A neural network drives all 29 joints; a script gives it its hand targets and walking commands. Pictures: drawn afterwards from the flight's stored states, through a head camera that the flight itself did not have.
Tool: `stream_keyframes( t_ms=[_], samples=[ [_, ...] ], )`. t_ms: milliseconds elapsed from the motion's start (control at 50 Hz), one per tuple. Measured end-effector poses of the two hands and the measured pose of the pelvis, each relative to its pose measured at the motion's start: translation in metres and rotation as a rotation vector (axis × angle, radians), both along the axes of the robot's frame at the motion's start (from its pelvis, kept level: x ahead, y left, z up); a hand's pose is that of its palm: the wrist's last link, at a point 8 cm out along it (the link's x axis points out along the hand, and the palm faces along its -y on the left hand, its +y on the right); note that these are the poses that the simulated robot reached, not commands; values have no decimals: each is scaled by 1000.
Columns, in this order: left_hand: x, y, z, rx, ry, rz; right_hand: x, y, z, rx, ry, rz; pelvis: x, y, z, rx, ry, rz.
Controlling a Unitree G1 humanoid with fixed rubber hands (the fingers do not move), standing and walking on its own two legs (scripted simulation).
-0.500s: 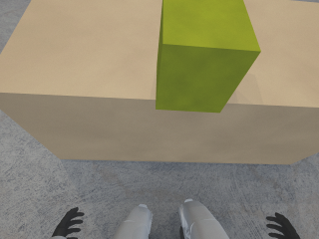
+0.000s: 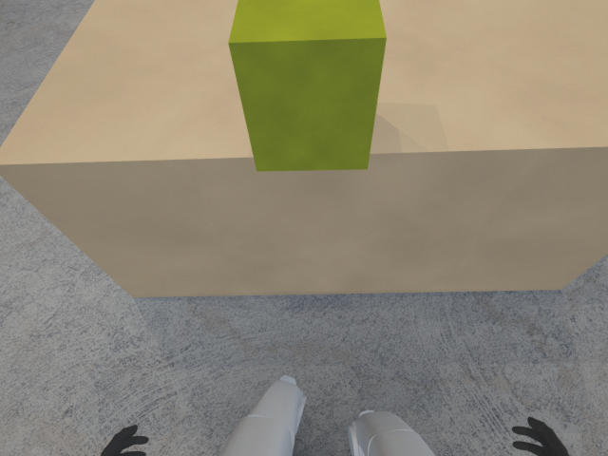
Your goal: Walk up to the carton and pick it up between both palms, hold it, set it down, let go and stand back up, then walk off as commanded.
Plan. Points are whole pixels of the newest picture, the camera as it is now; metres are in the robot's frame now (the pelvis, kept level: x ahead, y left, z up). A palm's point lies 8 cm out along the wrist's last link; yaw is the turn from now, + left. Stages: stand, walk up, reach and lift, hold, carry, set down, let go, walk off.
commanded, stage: walk off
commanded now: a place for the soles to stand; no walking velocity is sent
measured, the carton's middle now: (310, 79) +0.69 +0.02 +0.07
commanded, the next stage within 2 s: stand in 1.84 s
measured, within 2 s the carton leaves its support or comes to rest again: neither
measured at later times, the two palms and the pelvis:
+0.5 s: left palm out of the picture -0.02 +0.33 -0.13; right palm out of the picture -0.05 -0.26 -0.10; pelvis -0.15 +0.04 -0.01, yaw +1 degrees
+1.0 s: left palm out of the picture -0.22 +0.29 -0.10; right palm out of the picture -0.22 -0.31 -0.11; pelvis -0.31 -0.01 +0.00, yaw -1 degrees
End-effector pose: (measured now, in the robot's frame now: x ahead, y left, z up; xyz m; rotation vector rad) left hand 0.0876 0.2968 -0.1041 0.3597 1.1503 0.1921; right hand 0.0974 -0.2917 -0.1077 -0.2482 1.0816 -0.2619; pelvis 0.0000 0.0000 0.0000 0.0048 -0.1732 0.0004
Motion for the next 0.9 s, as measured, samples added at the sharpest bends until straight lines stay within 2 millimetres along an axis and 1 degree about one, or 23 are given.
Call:
stream_keyframes(
  t_ms=[80, 140, 200, 300, 400, 440, 480, 540, 600, 680, 780, 820, 860, 900],
  samples=[
    [-19, -5, 8, 27, 16, -1, -21, -9, -5, 12, 32, 6, -18, -8, 3, 11, 31, 1],
    [-25, -7, 9, 32, 4, -12, -38, -12, -10, 10, 66, 14, -33, -10, 2, 10, 66, 7],
    [-31, -8, 7, 28, -15, -25, -55, -11, -12, 4, 95, 19, -48, -8, 1, 5, 94, 11],
    [-46, 1, -3, 8, -46, -35, -84, 0, -14, -15, 111, 26, -77, 4, -5, -14, 114, 17],
    [-72, 21, -18, -20, -73, -29, -115, 21, -14, -44, 94, 41, -114, 27, -14, -41, 112, 27],
    [-86, 28, -22, -33, -62, -24, -131, 28, -8, -53, 82, 37, -129, 36, -13, -33, 87, 22],
    [-99, 33, -22, -36, -43, -25, -145, 32, 1, -64, 64, 21, -141, 42, -8, -45, 74, 7],
    [-117, 37, -20, -47, -37, -27, -163, 34, 16, -82, 38, 13, -158, 47, -1, -60, 65, -5],
    [-136, 37, -19, -57, -30, -33, -182, 34, 25, -93, 18, 3, -176, 49, 3, -69, 53, -18],
    [-160, 31, -19, -58, -27, -41, -209, 28, 28, -95, -2, -11, -200, 44, 3, -71, 33, -32],
    [-192, 15, -16, -38, -36, -54, -248, 11, 17, -74, -13, -24, -237, 27, -2, -50, 22, -44],
    [-209, 6, -15, -27, -41, -60, -265, 2, 10, -59, -16, -30, -253, 16, -5, -33, 16, -50],
    [-231, -3, -14, -19, -39, -57, -282, -7, 1, -41, -9, -32, -269, 6, -9, -23, 4, -43],
    [-256, -7, -8, -14, -25, -37, -296, -13, -1, -31, 17, -34, -281, -2, -5, -17, -8, -30]
  ],
)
